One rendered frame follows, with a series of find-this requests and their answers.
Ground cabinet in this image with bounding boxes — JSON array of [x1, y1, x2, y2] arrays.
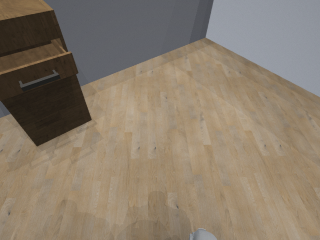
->
[[0, 0, 92, 147]]

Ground robot right thigh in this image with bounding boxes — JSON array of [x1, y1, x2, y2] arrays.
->
[[189, 230, 217, 240]]

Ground handle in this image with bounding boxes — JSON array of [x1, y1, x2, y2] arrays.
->
[[19, 70, 60, 92]]

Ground drawer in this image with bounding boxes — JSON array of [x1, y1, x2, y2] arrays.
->
[[0, 39, 79, 101]]

